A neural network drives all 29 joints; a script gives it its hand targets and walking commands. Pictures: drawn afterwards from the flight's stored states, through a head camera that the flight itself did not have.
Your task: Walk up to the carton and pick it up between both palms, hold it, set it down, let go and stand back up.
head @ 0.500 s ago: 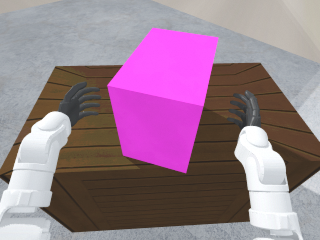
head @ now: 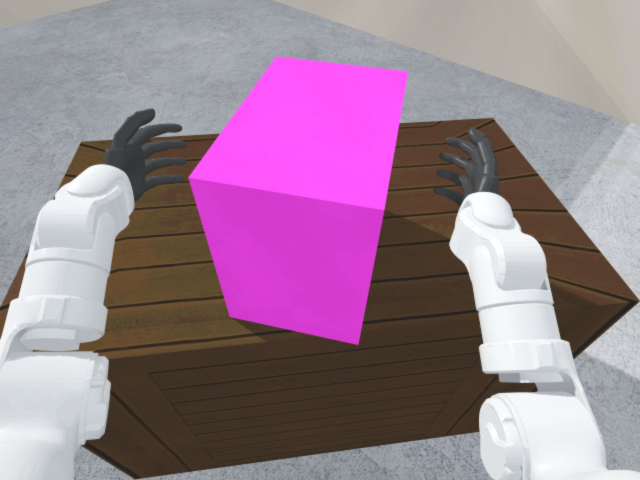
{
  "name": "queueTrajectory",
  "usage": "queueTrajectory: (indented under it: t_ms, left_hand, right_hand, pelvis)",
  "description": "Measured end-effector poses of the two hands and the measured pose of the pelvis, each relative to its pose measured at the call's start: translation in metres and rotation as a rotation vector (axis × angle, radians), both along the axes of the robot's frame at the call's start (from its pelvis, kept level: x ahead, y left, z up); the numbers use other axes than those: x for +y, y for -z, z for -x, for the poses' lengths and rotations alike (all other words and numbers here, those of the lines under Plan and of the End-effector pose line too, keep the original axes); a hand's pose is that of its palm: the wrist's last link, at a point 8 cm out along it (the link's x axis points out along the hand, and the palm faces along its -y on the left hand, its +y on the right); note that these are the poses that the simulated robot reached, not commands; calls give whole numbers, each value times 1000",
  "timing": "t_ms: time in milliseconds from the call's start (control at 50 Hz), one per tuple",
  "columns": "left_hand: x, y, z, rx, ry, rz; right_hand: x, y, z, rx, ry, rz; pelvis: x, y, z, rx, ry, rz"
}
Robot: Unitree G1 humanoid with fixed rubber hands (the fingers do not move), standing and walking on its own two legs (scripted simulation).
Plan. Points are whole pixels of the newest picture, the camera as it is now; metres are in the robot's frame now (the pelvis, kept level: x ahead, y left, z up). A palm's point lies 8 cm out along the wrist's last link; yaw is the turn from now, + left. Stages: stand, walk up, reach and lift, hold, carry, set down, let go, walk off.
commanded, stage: reach and lift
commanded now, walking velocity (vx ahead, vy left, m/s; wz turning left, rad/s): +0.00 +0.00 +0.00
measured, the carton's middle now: (316, 197) +0.49 +0.00 +0.07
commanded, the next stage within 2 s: none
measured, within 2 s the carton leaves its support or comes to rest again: neither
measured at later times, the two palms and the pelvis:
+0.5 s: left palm (154, 125) +0.46 +0.20 +0.22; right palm (475, 152) +0.41 -0.18 +0.21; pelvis +0.00 +0.00 +0.00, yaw +0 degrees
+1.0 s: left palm (190, 168) +0.48 +0.17 +0.14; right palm (465, 209) +0.41 -0.20 +0.12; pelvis +0.01 +0.00 +0.00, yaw +0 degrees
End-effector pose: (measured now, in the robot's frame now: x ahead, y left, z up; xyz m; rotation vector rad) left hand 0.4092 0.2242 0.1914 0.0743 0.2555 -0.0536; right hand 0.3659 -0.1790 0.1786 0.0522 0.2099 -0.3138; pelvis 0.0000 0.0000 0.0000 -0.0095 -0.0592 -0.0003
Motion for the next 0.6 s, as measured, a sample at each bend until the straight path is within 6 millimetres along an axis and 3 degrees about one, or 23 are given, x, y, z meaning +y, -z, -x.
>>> queueTrajectory:
  t_ms: [440, 600]
  left_hand:
    - [-25, -28, -48, -10, -16, -27]
    - [-32, -27, -62, -21, -19, -25]
  right_hand:
    - [-1, -31, -37, 2, 6, -38]
    - [-2, -26, -48, 25, 4, -36]
  pelvis:
    - [0, 0, -1, 6, 0, 0]
    - [0, 0, -4, 24, 0, 0]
